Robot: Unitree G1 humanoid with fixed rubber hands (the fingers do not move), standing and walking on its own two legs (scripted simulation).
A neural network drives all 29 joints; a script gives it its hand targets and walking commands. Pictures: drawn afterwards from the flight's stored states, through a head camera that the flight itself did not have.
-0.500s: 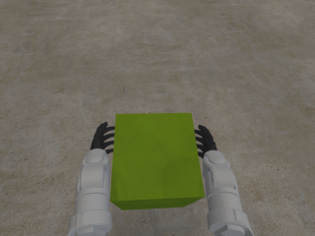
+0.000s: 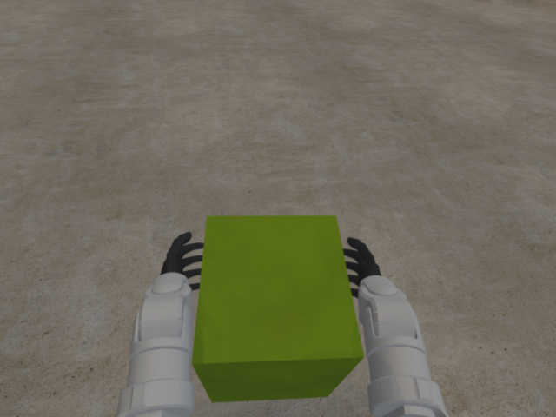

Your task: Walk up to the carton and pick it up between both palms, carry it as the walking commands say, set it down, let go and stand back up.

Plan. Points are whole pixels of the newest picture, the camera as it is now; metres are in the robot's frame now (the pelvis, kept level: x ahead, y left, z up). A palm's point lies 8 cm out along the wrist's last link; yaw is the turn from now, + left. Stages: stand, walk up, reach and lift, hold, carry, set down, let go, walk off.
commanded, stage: reach and lift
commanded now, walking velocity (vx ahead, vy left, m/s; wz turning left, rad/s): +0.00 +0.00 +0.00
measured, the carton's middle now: (271, 313) +0.31 +0.03 -0.03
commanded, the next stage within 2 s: hold in 1.32 s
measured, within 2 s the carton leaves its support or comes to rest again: neither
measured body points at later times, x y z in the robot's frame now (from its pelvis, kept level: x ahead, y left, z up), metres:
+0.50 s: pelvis +0.01 +0.00 +0.00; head -0.02 +0.01 +0.45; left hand +0.33 +0.15 +0.05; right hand +0.32 -0.14 +0.05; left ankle +0.05 +0.13 -0.74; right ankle +0.00 -0.12 -0.74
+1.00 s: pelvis +0.01 +0.01 +0.00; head -0.03 +0.01 +0.45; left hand +0.32 +0.15 +0.05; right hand +0.32 -0.14 +0.05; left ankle +0.05 +0.13 -0.74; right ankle +0.00 -0.12 -0.74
